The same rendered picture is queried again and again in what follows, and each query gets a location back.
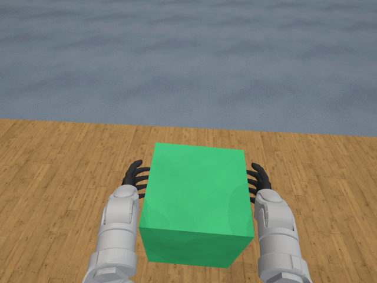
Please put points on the robot left hand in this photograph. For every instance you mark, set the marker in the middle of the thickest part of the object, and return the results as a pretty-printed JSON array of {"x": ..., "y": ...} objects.
[{"x": 131, "y": 179}]

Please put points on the robot right hand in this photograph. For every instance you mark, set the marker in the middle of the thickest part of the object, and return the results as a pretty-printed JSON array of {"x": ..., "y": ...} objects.
[{"x": 261, "y": 182}]

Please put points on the robot left forearm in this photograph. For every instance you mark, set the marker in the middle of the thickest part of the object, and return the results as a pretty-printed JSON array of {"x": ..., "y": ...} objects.
[{"x": 114, "y": 257}]

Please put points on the robot right forearm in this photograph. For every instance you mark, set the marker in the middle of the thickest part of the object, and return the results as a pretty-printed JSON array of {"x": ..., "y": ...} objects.
[{"x": 280, "y": 256}]

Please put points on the carton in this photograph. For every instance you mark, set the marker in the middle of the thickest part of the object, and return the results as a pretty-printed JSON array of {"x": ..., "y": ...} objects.
[{"x": 196, "y": 209}]

